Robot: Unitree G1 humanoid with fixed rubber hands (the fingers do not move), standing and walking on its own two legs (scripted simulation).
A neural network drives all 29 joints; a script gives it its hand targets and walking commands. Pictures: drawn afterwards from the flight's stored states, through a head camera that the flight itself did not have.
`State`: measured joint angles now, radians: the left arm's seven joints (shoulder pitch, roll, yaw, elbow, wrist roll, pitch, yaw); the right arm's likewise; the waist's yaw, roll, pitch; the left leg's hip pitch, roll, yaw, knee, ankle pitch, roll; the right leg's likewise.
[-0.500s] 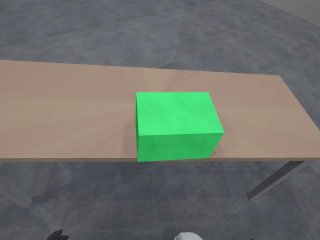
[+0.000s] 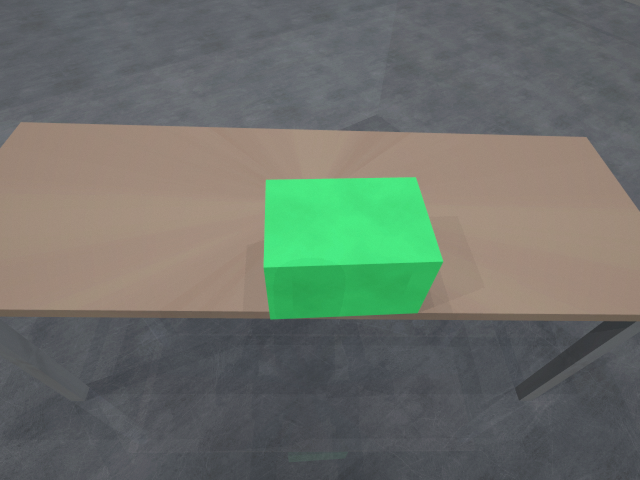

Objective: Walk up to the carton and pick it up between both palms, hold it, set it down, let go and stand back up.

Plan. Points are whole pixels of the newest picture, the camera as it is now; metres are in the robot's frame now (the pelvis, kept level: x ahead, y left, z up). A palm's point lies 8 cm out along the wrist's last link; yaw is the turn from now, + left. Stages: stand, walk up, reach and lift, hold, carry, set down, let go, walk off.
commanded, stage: walk up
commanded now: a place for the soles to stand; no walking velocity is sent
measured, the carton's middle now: (343, 248) +0.49 -0.03 -0.06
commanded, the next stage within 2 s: none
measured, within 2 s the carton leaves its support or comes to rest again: neither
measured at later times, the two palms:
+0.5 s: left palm out of the picture +0.10 +0.25 -0.10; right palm out of the picture +0.11 -0.26 -0.11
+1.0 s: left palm out of the picture +0.08 +0.25 -0.11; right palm out of the picture +0.08 -0.28 -0.11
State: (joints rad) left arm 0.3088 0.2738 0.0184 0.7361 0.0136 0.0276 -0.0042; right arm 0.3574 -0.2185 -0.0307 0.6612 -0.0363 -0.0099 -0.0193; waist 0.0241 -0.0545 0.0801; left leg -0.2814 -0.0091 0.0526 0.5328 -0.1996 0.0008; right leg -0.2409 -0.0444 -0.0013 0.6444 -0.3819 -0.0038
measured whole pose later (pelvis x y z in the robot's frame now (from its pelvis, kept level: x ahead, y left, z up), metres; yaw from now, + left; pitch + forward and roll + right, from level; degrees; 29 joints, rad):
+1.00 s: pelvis +0.02 -0.02 +0.00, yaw +3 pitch -2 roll +0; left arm 0.34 0.30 0.04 0.68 0.05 0.04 -0.03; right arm 0.38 -0.25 -0.03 0.70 -0.05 0.00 -0.02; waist -0.02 0.00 0.06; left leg -0.28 0.04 -0.02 0.62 -0.31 0.00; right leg -0.30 0.00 -0.07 0.79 -0.56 -0.01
